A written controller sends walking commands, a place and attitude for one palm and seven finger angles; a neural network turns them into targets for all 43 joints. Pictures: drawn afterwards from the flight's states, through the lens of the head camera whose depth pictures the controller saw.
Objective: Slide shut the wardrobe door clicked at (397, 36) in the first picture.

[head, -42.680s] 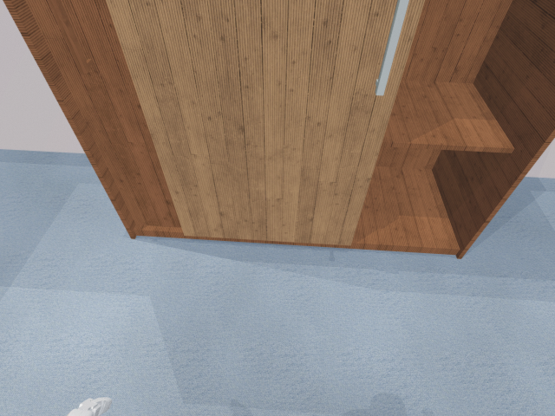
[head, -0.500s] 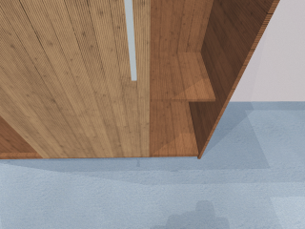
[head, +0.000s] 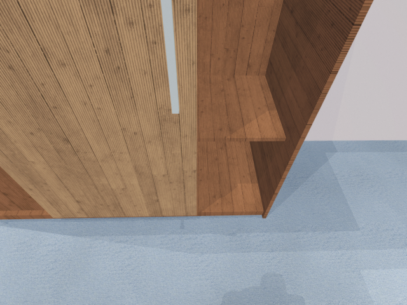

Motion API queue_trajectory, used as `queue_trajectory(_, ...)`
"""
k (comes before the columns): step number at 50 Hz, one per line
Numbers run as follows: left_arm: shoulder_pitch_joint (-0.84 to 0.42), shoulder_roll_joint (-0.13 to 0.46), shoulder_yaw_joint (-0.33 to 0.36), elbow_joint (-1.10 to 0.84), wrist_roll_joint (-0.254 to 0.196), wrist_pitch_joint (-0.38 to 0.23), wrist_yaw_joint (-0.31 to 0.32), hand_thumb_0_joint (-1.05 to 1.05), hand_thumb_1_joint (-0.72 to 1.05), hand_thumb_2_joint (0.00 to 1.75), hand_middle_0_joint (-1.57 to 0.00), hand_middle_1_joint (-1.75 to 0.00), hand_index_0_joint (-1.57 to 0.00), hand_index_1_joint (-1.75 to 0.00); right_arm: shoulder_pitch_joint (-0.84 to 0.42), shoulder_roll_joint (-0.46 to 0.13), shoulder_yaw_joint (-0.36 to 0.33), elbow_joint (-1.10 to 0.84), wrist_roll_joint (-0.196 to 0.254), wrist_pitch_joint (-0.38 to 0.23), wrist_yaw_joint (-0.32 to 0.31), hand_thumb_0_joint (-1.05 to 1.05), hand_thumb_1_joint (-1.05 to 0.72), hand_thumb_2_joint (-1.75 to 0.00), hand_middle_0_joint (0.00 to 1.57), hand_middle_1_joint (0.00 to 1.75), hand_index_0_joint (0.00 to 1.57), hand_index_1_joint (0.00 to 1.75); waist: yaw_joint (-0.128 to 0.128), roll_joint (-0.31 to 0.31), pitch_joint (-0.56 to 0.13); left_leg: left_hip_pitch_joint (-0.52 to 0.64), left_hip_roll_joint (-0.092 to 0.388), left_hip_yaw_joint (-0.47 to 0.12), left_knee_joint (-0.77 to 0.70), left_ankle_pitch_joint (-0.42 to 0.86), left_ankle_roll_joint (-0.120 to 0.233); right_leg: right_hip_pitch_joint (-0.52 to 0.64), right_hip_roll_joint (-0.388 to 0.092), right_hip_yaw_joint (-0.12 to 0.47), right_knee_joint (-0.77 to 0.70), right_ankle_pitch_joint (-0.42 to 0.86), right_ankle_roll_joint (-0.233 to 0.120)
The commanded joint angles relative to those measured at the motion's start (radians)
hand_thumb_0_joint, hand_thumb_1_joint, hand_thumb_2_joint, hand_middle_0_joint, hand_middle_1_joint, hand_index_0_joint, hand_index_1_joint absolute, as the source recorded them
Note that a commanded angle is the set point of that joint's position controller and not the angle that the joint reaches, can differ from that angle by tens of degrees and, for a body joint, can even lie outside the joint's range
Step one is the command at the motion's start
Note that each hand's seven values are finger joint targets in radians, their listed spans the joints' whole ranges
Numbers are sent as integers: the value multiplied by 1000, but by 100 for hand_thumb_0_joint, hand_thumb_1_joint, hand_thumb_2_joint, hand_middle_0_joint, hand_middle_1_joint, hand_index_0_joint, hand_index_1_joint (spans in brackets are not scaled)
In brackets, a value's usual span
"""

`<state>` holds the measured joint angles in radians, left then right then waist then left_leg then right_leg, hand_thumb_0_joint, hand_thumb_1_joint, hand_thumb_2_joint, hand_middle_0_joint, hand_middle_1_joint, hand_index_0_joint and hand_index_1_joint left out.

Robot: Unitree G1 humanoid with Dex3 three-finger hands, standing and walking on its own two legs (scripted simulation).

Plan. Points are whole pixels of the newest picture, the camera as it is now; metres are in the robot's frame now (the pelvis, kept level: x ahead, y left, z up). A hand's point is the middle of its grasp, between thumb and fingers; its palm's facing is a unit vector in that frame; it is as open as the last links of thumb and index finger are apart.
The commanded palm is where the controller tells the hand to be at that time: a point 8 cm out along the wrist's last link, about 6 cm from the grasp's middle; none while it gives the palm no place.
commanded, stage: take the last steps up to it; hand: left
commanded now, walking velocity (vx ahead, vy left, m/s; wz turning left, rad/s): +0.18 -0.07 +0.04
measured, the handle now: (171, 54) +0.61 +0.11 +0.18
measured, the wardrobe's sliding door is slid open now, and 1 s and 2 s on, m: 0.35 0.35 0.35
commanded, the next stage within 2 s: come to a stop and stand still in 0.26 s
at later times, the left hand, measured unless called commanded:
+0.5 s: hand out of the picture +0.12 +0.16 -0.18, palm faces +0.05 -0.98 -0.19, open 7.3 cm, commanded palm none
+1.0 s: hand (137, 291) +0.18 +0.16 -0.17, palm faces +0.01 -0.97 -0.24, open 7.4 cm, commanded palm none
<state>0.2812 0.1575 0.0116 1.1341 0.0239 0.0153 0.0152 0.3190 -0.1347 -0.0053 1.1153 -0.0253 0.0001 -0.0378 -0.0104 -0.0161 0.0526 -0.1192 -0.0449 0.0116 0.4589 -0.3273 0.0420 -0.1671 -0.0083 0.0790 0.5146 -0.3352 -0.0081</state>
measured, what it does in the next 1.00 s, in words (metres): walks ahead: right foot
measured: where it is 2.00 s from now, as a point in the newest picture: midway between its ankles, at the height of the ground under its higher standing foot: outside the picture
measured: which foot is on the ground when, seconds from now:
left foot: down 0.00-1.00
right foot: down 0.00-0.26, up 0.28-0.50, down 0.52-1.00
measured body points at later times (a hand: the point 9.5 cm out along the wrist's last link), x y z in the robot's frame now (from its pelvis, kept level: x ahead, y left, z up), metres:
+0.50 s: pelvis +0.10 -0.03 +0.00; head +0.14 -0.02 +0.45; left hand +0.12 +0.21 -0.16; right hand +0.07 -0.24 -0.16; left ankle +0.03 +0.09 -0.74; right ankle +0.14 -0.15 -0.73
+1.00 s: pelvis +0.10 -0.02 -0.01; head +0.12 -0.03 +0.44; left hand +0.18 +0.21 -0.15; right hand +0.15 -0.27 -0.16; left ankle +0.03 +0.09 -0.74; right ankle +0.15 -0.16 -0.74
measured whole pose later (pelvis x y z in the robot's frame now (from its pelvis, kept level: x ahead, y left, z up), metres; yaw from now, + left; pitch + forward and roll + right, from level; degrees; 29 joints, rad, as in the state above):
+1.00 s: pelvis +0.10 -0.02 -0.01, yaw +0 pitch -1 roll +1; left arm 0.17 0.18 0.02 0.99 0.02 0.03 0.04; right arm 0.25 -0.19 -0.04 0.92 -0.02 0.01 -0.02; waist -0.02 0.01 0.05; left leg -0.15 0.01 0.08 0.58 -0.42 0.00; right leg -0.37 -0.05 0.01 0.63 -0.26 0.02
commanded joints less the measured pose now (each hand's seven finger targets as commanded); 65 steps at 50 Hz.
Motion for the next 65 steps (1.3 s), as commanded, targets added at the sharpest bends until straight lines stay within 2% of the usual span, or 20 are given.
queue_trajectory(1, 88, 75, 20, -25, -5, -29, 2, 0, 90, 90, -20, -30, -20, -30, 83, -133, -35, -21, 6, -11, -5, 0, -90, -90, 20, 30, 20, 30, 15, 49, 103, -97, 181, -173, -119, -2, 72, -50, -15, -29, -54, 54, -53)
queue_trajectory(5, 244, 150, 52, 23, -9, -47, 19, 0, 90, 90, -20, -30, -20, -30, 42, -71, -30, -58, 10, -25, -7, 0, -90, -90, 20, 30, 20, 30, 54, -217, 11, -325, 32, 56, 273, -94, -8, 238, -213, 242, -139, 499, -172)
queue_trajectory(7, 255, 136, 56, 21, 4, -46, 29, 0, 90, 90, -20, -30, -20, -30, -26, -71, -37, -85, 14, -25, -5, 0, -90, -90, 20, 30, 20, 30, 71, -179, 50, -448, 65, 33, 435, -278, -11, 264, -280, 293, -149, 662, -262)
queue_trajectory(11, 77, 128, 57, -33, -9, -45, 23, 0, 90, 90, -20, -30, -20, -30, 128, -43, -32, -40, 10, -34, 1, 0, -90, -90, 20, 30, 20, 30, -72, -57, 10, -37, 75, 53, -3, 18, -3, -20, -155, 88, 1, 489, -156)
queue_trajectory(13, 63, 46, 41, -90, -18, -43, 5, 0, 90, 90, -20, -30, -20, -30, 315, -199, -62, 12, -19, -40, -12, 0, -90, -90, 20, 30, 20, 30, -104, 396, 17, 187, 448, -460, -221, 190, 175, -419, 45, -130, 474, -221, -33)
queue_trajectory(14, 0, 71, 46, -112, 2, -39, 6, 0, 90, 90, -20, -30, -20, -30, 301, -191, -57, 0, -19, -27, -11, 0, -90, -90, 20, 30, 20, 30, -104, 209, 85, 100, 482, -490, -231, 173, 226, -455, 6, -67, 577, -252, -49)
queue_trajectory(16, -43, 67, 45, -111, -2, -40, -5, 0, 90, 90, -20, -30, -20, -30, 202, -153, -45, -43, -13, -37, -10, 0, -90, -90, 20, 30, 20, 30, -54, 104, 144, -4, 429, -395, -223, 310, 215, -455, -65, -42, 586, -159, -33)
queue_trajectory(20, 2, 12, 30, -90, -12, -26, -15, 0, 90, 90, -20, -30, -20, -30, 104, -134, -33, -58, -6, -41, -19, 0, -90, -90, 20, 30, 20, 30, -11, 182, 22, 13, 289, -82, -125, 620, 123, -236, -50, -117, 258, -41, -3)
queue_trajectory(23, 67, 24, 33, -65, -15, -23, -8, 0, 90, 90, -20, -30, -20, -30, 56, -138, -33, -59, 6, -24, -21, 0, -90, -90, 20, 30, 20, 30, 35, 105, -24, -58, 233, -31, -33, 532, 57, -6, -14, -153, -28, 207, 5)
queue_trajectory(26, 54, 151, 36, -53, -17, -28, 8, 0, 90, 90, -20, -30, -20, -30, 111, -80, -29, -48, 27, -2, -2, 0, -90, -90, 20, 30, 20, 30, -2, 6, -8, -142, 79, 5, -4, -7, -35, 51, -196, 54, -111, 603, -70)
queue_trajectory(29, -15, 150, 42, -74, -18, -23, 23, 0, 90, 90, -20, -30, -20, -30, 127, -75, -43, -43, 29, 21, -8, 0, -90, -90, 20, 30, 20, 30, -11, -151, -54, -66, 100, 23, 52, 158, -43, 38, -180, 13, -36, 845, -78)
queue_trajectory(33, -35, 178, 65, -108, -14, -13, 38, 0, 90, 90, -20, -30, -20, -30, 125, -84, -59, -52, 27, 26, -8, 0, -90, -90, 20, 30, 20, 30, -1, -53, -123, -62, 94, 41, 89, 276, -56, 94, -214, 21, 36, 1001, -99)
queue_trajectory(38, -100, 171, 75, -152, -9, 3, 41, 0, 90, 90, -20, -30, -20, -30, 101, -94, -68, -90, 21, 30, -3, 0, -90, -90, 20, 30, 20, 30, -8, -66, -143, -7, 110, 33, 32, 323, -50, 24, -196, 0, 52, 812, -83)
queue_trajectory(42, -150, 103, 60, -190, -8, 17, 26, 0, 90, 90, -20, -30, -20, -30, 31, -138, -70, -125, 3, 24, -10, 0, -90, -90, 20, 30, 20, 30, -1, 126, -59, -40, 224, -51, -68, 530, 12, -67, -52, -97, 102, 333, -1)
queue_trajectory(43, 29, 144, 51, -146, -25, -12, 57, 0, 90, 90, -20, -30, -20, -30, -125, -215, -88, -216, 31, -4, 11, 0, -90, -90, 20, 30, 20, 30, 74, 140, -241, -11, 254, 28, 154, 553, -28, 33, -126, -48, 89, 427, -32)
queue_trajectory(44, -17, 200, 60, -185, -12, -24, 48, 0, 90, 90, -20, -30, -20, -30, -73, -149, -84, -256, 18, -4, 15, 0, -90, -90, 20, 30, 20, 30, 32, 37, -265, -85, 124, 41, 175, 309, -45, 66, -181, 67, 86, 592, -75)
queue_trajectory(46, -89, 197, 50, -204, -15, -23, 41, 0, 90, 90, -20, -30, -20, -30, 3, -95, -54, -248, 17, 5, 17, 0, -90, -90, 20, 30, 20, 30, -20, -39, -188, -93, 90, 44, 55, -13, -37, -30, -211, 97, -1, 351, -106)
queue_trajectory(49, -122, 133, 25, -222, -11, 1, 24, 0, 90, 90, -20, -30, -20, -30, -6, -149, -42, -246, 0, -11, 20, 0, -90, -90, 20, 30, 20, 30, -1, 190, 42, -191, 206, -64, -109, 163, 11, -147, -37, -79, 81, 98, -18)
queue_trajectory(54, -59, 144, 14, -186, -14, -9, 12, 0, 90, 90, -20, -30, -20, -30, -14, -175, -30, -243, 6, -14, 17, 0, -90, -90, 20, 30, 20, 30, 6, 7, 29, -178, 156, -28, -101, 13, 4, -93, -55, -14, -1, 166, -21)
queue_trajectory(65, -26, 147, 10, -115, -17, -33, 10, 0, 90, 90, -20, -30, -20, -30, 34, -163, -12, -133, 10, -28, 12, 0, -90, -90, 20, 30, 20, 30, -7, -9, -23, -76, 142, -3, -109, 68, -7, -68, -89, 15, -50, 251, -26)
